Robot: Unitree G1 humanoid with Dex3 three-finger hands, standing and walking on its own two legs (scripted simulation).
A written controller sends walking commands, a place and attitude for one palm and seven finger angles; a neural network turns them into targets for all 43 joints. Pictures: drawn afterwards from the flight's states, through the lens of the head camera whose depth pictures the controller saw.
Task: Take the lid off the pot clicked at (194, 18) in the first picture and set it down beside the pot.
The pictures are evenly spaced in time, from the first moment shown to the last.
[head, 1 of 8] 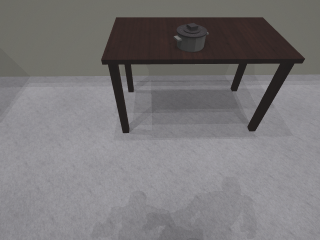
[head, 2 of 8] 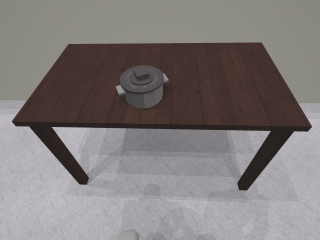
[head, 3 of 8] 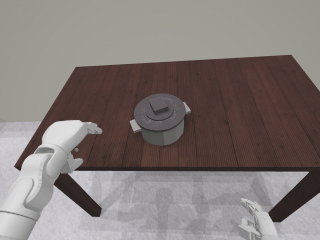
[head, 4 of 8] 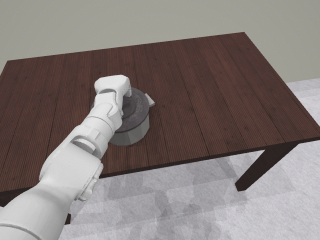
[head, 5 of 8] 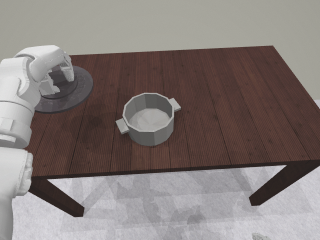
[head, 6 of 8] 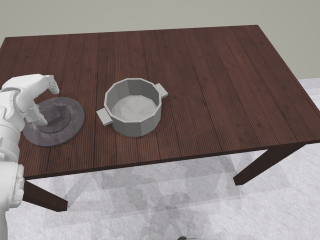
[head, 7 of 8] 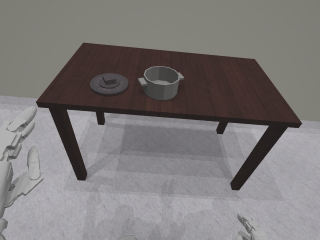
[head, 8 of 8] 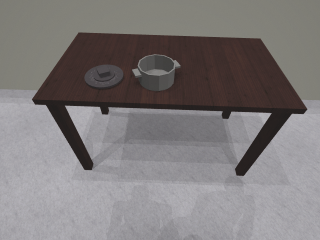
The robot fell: no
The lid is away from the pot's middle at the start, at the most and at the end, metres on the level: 0.00 0.25 0.25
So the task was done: yes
